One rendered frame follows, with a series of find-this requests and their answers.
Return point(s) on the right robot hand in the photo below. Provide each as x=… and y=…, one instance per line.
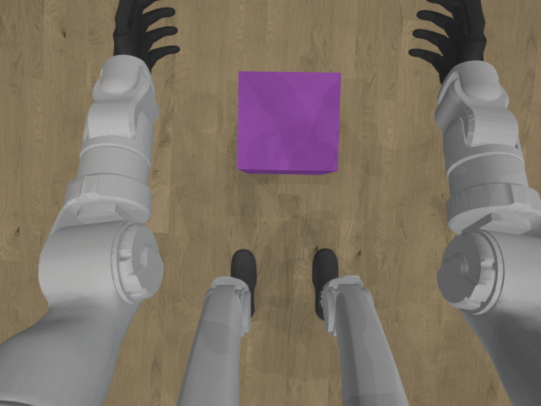
x=466, y=40

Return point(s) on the right robot foot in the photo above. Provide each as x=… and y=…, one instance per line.
x=325, y=268

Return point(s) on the left robot upper arm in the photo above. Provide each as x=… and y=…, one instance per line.
x=94, y=278

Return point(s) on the left robot hand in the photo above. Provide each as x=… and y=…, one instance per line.
x=130, y=36

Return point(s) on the robot left thigh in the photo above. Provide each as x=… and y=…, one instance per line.
x=211, y=377

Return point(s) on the carton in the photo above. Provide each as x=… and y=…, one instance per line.
x=288, y=122

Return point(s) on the right robot upper arm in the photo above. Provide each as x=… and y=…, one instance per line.
x=494, y=279

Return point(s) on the robot left forearm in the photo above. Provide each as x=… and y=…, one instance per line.
x=115, y=156

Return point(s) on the robot right forearm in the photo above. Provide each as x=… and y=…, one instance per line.
x=483, y=155

